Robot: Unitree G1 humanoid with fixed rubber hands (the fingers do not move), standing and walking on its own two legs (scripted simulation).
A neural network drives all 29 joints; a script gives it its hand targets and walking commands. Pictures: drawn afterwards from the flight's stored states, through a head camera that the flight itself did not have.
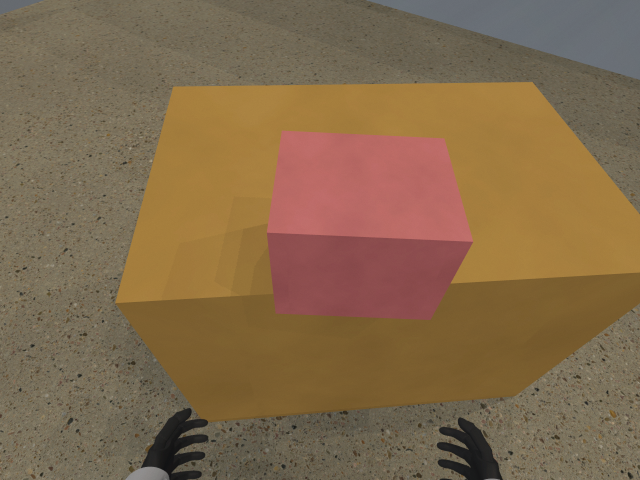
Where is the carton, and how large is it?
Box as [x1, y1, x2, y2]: [267, 131, 472, 319]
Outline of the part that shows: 282,131 267,228 269,257 276,313 430,319 472,242 444,139 425,137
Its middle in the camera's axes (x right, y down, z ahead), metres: +0.06 -0.03 +0.59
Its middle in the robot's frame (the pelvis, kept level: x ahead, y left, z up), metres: +0.46 -0.04 +0.03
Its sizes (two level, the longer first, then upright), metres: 0.242 0.198 0.195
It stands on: a pedestal, 0.70 m high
